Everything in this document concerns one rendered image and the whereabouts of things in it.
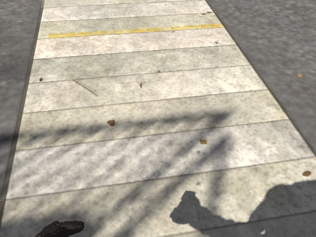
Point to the robot left hand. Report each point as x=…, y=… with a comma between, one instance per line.
x=61, y=229

